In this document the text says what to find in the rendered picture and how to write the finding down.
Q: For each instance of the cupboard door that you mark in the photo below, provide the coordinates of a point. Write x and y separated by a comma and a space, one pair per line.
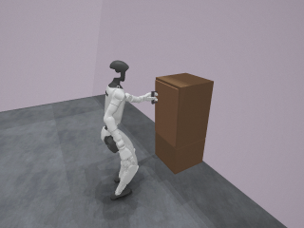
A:
166, 111

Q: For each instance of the robot left upper arm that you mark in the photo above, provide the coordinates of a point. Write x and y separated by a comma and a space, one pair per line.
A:
128, 97

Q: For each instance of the robot left forearm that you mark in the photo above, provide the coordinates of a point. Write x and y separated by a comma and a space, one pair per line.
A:
138, 99

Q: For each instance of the robot right foot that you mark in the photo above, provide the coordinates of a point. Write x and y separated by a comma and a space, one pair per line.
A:
125, 193

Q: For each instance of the handle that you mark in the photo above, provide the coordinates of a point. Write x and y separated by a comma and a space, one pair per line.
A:
153, 95

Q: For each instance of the robot left hand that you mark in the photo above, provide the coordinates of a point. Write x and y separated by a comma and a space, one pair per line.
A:
149, 98

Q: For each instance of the robot right forearm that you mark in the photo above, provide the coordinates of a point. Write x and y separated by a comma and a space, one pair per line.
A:
113, 130

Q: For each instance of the robot right upper arm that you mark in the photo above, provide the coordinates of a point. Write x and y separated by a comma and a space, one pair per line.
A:
116, 99

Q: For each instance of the robot right hand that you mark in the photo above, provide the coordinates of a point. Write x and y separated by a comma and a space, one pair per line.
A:
124, 155

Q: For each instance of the humanoid robot head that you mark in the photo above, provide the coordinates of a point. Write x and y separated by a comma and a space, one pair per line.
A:
120, 67

